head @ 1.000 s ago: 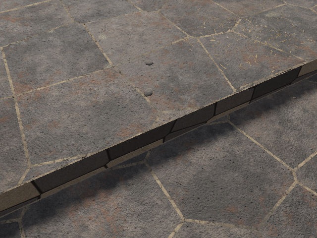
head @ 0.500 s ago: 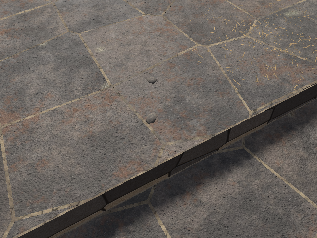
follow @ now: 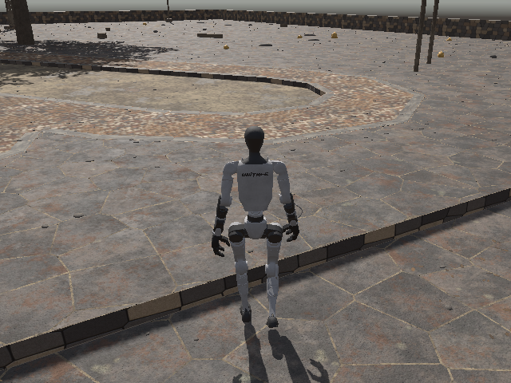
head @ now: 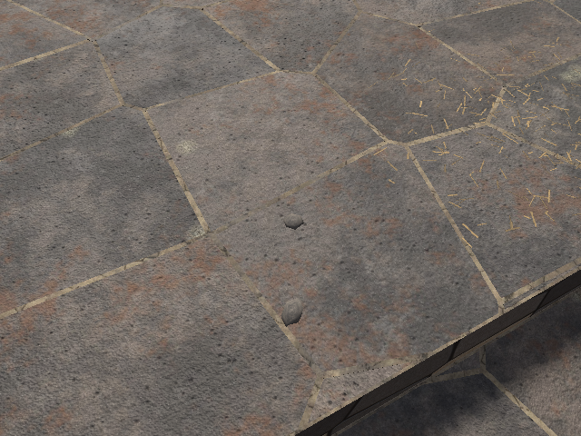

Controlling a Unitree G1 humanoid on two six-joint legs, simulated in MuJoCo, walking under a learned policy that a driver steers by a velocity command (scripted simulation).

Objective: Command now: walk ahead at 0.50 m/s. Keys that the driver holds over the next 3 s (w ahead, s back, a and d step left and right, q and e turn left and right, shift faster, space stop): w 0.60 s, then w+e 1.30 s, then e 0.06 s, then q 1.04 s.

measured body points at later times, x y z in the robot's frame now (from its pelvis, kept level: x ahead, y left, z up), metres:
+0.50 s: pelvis +0.23 -0.04 +0.00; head +0.24 -0.05 +0.45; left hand +0.32 +0.20 -0.14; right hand +0.22 -0.27 -0.16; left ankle +0.10 +0.06 -0.62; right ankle +0.28 -0.10 -0.73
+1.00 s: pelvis +0.48 -0.01 +0.05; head +0.49 -0.02 +0.50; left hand +0.46 +0.22 -0.10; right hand +0.67 -0.22 -0.04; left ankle +0.56 +0.06 -0.58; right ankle +0.31 -0.10 -0.60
